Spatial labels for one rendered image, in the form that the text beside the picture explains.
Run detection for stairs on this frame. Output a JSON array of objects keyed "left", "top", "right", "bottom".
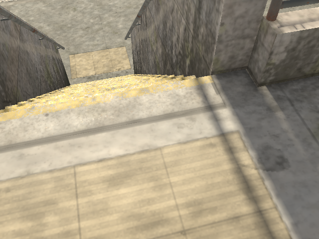
[{"left": 0, "top": 74, "right": 196, "bottom": 114}]

